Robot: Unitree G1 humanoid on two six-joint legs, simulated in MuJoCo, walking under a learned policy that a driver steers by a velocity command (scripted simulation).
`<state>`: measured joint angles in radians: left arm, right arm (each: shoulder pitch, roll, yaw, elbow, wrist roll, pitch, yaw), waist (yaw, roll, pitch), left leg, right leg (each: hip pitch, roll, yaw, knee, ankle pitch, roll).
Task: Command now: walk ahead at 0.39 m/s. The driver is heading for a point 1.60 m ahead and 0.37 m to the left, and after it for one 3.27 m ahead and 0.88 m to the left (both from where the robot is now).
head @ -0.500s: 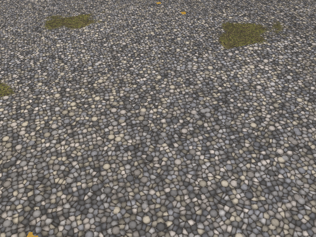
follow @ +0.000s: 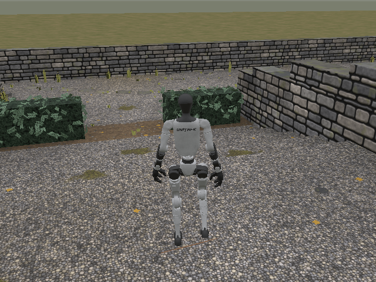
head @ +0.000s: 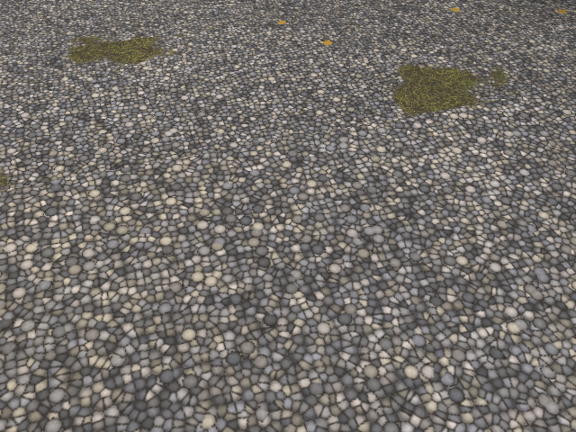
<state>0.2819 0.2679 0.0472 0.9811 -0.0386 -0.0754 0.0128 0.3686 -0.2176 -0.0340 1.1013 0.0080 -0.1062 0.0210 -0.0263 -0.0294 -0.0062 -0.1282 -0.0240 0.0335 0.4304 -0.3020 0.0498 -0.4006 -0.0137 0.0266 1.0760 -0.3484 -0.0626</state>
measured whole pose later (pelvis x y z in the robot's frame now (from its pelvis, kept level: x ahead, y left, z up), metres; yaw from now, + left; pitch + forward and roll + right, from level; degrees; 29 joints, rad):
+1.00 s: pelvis +0.47 -0.02 -0.01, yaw -1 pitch +1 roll +0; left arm 0.21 0.26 0.03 1.03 -0.01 0.00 0.03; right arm 0.10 -0.21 -0.02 0.92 -0.02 -0.05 0.01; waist 0.02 -0.03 0.04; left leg -0.40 -0.02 0.05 0.46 -0.08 0.06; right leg -0.35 -0.02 0.03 0.93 -0.54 0.04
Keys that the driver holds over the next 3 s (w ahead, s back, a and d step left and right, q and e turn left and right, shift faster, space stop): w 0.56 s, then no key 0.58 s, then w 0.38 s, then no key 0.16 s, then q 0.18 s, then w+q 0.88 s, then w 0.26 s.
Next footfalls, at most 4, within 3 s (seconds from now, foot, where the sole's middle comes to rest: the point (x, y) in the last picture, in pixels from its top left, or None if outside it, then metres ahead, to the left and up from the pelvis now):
0.34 right None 0.36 -0.14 -0.78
0.82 left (250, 399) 0.62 0.07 -0.78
1.12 right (354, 428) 0.55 -0.17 -0.78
1.78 right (333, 305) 0.88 -0.15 -0.78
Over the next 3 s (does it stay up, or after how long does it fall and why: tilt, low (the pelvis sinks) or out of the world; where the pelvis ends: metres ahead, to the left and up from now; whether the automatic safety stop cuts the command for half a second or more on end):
stays up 1.10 0.15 0.00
